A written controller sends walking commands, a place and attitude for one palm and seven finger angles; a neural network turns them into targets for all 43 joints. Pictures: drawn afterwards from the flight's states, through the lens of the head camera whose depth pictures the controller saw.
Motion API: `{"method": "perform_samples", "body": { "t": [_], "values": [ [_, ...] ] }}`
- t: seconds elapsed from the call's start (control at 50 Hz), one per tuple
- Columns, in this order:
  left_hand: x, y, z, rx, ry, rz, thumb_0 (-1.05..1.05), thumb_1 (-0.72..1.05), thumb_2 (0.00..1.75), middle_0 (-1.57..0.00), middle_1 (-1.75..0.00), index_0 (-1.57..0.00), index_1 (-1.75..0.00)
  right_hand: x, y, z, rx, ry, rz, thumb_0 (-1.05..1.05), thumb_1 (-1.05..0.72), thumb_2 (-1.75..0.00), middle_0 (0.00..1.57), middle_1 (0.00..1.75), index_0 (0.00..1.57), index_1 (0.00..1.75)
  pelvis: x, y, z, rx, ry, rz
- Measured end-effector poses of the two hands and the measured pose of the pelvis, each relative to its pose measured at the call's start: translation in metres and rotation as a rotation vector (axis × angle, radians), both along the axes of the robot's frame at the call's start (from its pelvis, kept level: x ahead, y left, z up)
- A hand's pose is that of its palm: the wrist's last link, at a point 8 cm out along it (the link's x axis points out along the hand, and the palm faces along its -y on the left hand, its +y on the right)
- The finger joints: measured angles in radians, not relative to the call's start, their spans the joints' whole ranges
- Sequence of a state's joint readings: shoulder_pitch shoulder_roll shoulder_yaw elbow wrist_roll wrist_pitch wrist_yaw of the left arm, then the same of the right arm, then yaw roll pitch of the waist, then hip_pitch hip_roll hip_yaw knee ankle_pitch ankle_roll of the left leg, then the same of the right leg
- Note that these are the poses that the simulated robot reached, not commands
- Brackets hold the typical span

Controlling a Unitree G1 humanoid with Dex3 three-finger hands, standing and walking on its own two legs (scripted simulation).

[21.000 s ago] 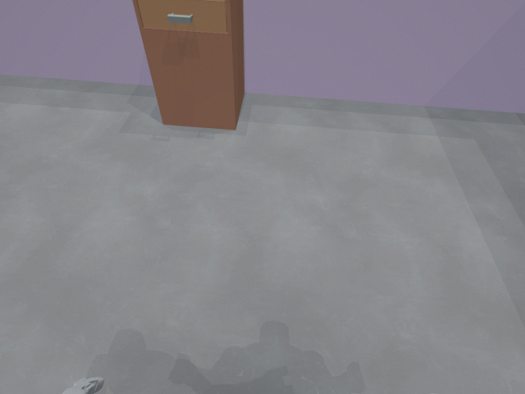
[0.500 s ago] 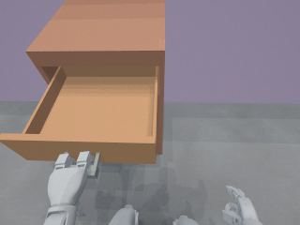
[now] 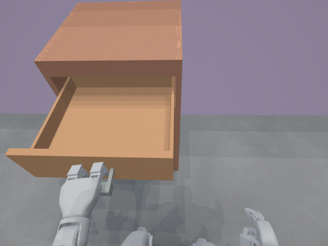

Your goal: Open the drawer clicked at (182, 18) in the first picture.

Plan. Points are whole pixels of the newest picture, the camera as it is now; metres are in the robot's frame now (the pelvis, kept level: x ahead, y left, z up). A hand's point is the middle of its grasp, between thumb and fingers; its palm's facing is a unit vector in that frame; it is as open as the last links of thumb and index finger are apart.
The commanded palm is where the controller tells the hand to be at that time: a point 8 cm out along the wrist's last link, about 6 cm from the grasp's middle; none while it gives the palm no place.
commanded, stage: lift the hand off the handle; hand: left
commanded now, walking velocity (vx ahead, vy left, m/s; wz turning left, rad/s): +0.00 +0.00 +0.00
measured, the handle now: (92, 180) +0.29 +0.22 -0.03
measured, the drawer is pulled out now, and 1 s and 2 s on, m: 0.30 0.30 0.30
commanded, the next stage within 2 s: none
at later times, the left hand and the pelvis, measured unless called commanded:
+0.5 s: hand (85, 193) +0.24 +0.21 -0.01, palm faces -0.02 -0.10 -0.99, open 13.3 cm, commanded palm +0.23 +0.21 +0.07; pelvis +0.01 +0.01 +0.02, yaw +0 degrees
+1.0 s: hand (77, 186) +0.24 +0.21 +0.05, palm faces +0.03 -0.12 -0.99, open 13.7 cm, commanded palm +0.22 +0.21 +0.10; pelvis +0.02 +0.00 +0.04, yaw +0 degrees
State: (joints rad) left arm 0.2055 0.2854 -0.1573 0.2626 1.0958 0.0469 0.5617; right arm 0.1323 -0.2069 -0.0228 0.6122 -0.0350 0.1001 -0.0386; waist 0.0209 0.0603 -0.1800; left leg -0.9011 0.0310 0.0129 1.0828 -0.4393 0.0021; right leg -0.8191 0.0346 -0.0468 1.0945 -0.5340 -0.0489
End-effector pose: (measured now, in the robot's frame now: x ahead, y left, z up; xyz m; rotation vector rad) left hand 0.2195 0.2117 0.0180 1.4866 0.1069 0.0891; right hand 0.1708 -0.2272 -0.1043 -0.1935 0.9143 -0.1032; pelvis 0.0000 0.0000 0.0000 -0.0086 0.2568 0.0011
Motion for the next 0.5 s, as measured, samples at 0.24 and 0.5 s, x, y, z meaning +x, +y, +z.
{"method": "perform_samples", "body": {
  "t": [0.24, 0.5],
  "values": [
    [0.002, 0.002, 0.012, -0.015, 0.009, -0.008, 0.00, -0.48, 0.30, -0.34, -1.20, -0.39, -1.22, 0.004, -0.005, 0.015, -0.021, -0.012, -0.004, 0.01, -0.90, -0.90, 0.20, 0.30, 0.20, 0.30, 0.006, 0.004, 0.010, -0.001, -0.023, -0.003],
    [0.003, 0.005, 0.030, -0.021, 0.012, 0.006, 0.00, -0.48, 0.30, -0.32, -1.20, -0.42, -1.22, 0.020, 0.004, 0.028, 0.005, -0.043, 0.017, 0.01, -0.90, -0.90, 0.20, 0.30, 0.20, 0.30, 0.013, 0.006, 0.020, 0.001, -0.052, -0.001]
  ]
}}
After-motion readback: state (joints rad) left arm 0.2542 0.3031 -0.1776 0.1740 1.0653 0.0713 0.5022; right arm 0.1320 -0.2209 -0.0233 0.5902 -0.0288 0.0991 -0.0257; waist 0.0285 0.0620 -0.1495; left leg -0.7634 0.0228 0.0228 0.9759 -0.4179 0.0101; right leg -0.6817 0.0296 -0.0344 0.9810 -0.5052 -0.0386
